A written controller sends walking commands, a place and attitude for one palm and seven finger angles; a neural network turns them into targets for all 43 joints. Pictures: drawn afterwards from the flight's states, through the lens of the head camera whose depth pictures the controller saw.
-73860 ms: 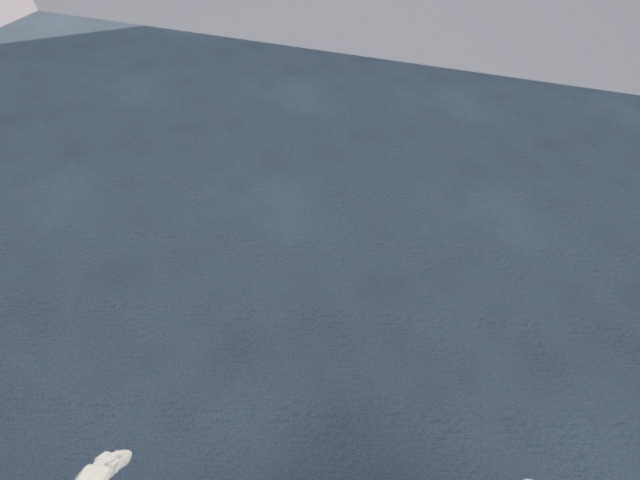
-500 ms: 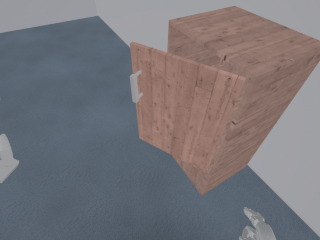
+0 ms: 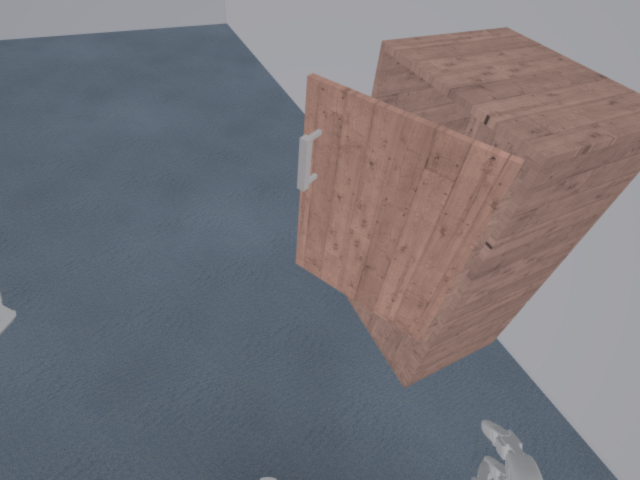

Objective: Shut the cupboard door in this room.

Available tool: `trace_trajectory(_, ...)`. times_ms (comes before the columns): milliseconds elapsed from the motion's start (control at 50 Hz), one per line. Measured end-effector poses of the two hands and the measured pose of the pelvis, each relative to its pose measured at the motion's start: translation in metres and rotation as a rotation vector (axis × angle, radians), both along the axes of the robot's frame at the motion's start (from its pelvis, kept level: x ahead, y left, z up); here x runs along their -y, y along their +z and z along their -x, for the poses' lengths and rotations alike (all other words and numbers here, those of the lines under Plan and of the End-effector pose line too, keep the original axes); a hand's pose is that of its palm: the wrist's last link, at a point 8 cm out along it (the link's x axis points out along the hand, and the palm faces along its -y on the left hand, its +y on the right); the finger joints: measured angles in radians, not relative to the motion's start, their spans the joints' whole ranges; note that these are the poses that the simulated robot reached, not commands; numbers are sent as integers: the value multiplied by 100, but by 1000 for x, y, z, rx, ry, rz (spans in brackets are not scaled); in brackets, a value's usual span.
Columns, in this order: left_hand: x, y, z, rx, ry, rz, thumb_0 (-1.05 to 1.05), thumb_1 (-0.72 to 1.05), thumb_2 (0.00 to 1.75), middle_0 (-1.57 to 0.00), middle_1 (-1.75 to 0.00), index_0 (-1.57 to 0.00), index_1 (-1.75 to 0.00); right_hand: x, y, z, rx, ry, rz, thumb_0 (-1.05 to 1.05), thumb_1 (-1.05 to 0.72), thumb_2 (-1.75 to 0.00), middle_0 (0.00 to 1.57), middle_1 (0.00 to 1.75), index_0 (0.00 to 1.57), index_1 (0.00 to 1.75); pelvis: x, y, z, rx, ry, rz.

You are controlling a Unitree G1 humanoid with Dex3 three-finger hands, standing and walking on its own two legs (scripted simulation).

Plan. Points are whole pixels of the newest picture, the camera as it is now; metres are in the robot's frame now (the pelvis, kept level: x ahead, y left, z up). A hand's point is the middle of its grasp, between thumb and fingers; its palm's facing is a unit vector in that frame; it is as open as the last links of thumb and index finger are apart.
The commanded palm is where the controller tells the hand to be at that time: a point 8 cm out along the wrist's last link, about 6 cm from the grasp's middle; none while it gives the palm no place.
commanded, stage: step back with the hand held close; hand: left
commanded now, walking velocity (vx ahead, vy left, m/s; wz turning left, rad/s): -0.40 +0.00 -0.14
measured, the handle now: (309, 160) +0.76 +0.08 -0.04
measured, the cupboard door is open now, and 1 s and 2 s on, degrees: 28 28 28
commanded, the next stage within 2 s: stop stepping back and stand still in 0.14 s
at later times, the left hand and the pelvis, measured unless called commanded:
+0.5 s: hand out of the picture +0.11 +0.26 +0.21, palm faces +0.49 -0.80 -0.34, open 7.4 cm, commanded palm +0.10 +0.27 +0.19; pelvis -0.08 +0.00 -0.02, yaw -8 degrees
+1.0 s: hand out of the picture +0.11 +0.30 +0.20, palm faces +0.48 -0.76 -0.43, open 7.4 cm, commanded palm +0.08 +0.29 +0.19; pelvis -0.11 +0.02 +0.01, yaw -10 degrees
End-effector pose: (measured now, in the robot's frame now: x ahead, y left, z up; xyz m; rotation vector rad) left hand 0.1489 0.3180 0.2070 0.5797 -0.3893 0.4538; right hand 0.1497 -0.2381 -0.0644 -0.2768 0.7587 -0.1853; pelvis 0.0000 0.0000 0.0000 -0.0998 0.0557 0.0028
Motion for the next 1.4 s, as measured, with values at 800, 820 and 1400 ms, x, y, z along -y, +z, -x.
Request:
trace_trajectory(800, 71, 14, 67, -74, -489, -119, 2, 89, 89, -21, -30, -21, -30, -24, 5, 186, 50, -176, -90, 1, -91, -90, 21, 30, 20, 30, -10, 2, 128, 33, -177, -71)
trace_trajectory(820, 69, 23, 75, -73, -474, -169, 2, 88, 89, -21, -30, -21, -30, -25, 2, 184, 47, -167, -102, 1, -91, -90, 21, 30, 20, 30, -10, 2, 129, 33, -169, -70)
trace_trajectory(1400, -8, 26, 54, -54, -214, -98, 1, 89, 89, -21, -30, -21, -30, -39, 0, 148, 64, -187, -99, 1, -91, -90, 20, 30, 20, 30, -52, 6, 115, 54, -173, -76)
